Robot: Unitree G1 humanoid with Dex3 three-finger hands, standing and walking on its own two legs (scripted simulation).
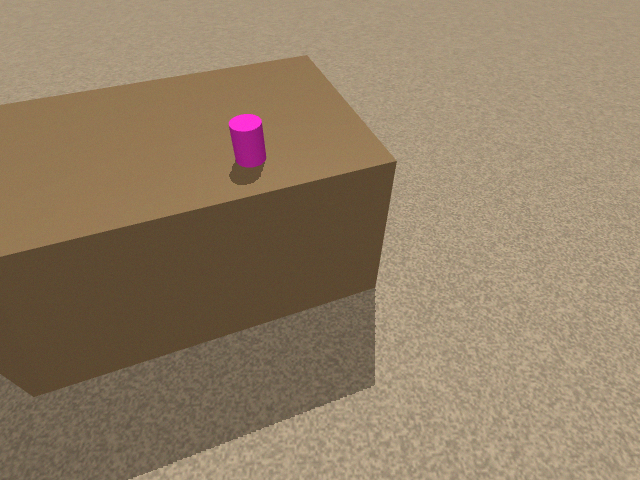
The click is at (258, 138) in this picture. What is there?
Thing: squat round
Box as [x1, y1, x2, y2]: [229, 114, 265, 167]
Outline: 235,116 229,121 229,128 236,161 238,164 242,166 256,166 262,163 265,159 261,120 259,117 252,114 242,114
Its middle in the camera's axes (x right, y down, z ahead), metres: -0.19 -0.27 +1.06
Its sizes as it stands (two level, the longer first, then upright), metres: 0.086 0.086 0.113
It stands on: a support 0.60 m high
